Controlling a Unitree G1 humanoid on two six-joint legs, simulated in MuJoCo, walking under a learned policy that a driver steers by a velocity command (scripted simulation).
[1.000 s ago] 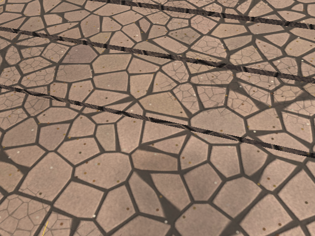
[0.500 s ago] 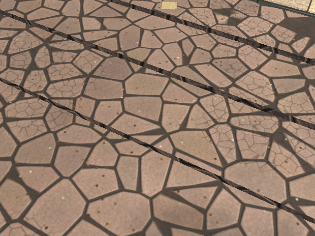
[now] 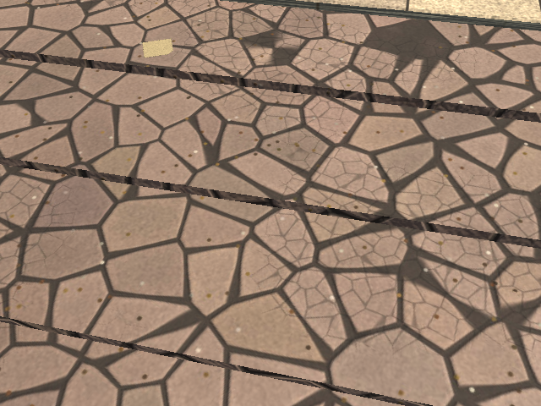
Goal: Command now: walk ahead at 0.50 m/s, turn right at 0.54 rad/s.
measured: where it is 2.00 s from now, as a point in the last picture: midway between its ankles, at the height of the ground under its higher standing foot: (357, 198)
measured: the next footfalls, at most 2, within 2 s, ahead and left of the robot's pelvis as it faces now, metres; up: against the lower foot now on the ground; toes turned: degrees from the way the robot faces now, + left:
left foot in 0.30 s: +0.35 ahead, +0.12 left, +0.00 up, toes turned -12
right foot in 0.78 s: +0.53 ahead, -0.20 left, +0.04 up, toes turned -33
